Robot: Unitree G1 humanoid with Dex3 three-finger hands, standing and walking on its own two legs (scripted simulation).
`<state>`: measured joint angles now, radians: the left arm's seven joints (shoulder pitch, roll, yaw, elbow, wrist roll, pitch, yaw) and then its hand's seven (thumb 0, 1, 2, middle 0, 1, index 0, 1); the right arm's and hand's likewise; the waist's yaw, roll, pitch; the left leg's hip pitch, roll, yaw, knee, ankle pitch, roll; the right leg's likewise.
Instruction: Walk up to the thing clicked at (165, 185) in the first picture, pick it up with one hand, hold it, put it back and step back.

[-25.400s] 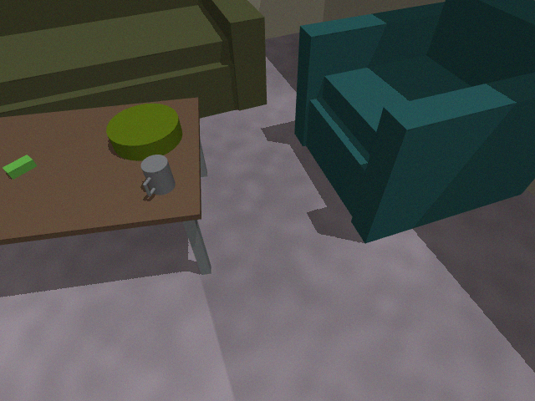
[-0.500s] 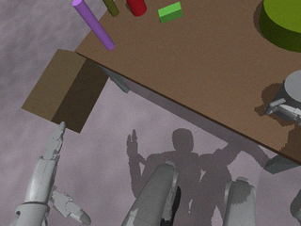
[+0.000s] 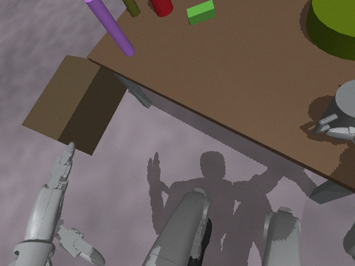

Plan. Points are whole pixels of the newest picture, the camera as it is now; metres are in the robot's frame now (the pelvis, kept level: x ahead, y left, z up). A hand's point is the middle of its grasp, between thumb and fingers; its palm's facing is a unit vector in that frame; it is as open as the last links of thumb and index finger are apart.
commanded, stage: withdraw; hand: right
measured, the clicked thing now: (343, 115) +0.48 -0.21 -0.07
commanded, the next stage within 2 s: rise in 0.46 s
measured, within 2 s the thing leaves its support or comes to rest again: neither
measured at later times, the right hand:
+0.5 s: hand out of the picture +0.49 -0.29 +0.04, palm faces +0.30 +0.95 -0.03, open 17.4 cm
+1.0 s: hand out of the picture +0.44 -0.37 +0.14, palm faces +0.43 +0.84 -0.32, open 17.1 cm
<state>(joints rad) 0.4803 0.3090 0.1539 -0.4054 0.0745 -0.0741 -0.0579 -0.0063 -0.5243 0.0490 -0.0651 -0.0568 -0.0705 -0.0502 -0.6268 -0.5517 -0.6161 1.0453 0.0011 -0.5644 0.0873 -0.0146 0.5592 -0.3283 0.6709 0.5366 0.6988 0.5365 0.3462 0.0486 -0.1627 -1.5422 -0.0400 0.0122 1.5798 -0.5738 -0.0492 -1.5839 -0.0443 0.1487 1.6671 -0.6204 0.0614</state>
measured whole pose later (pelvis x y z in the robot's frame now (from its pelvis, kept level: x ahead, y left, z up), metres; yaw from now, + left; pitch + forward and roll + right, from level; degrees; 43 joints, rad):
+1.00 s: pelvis +0.04 -0.02 +0.13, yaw -2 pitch +17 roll +4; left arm 0.40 0.23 -0.06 -0.02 -0.01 0.12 -0.02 0.00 0.09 0.45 -0.12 -0.17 -0.12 -0.17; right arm -0.57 -0.63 -0.44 1.05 -0.07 -0.10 -0.04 -0.01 0.48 -0.09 0.06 0.07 0.07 0.07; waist 0.12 0.02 -0.14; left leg -0.88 -0.01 -0.02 1.01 -0.43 -0.06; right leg -0.92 -0.05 0.08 1.11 -0.49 0.03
